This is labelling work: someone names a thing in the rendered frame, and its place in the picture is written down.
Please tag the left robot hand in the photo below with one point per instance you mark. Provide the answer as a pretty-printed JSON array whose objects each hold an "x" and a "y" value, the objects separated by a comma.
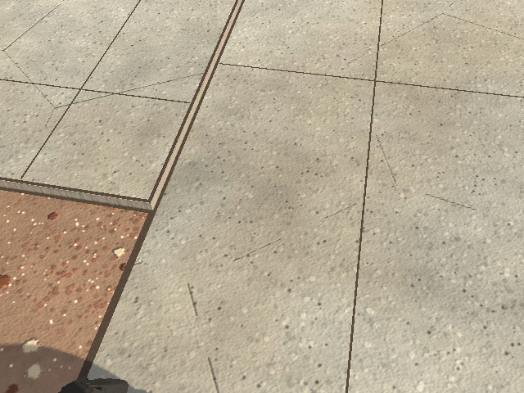
[{"x": 100, "y": 385}]

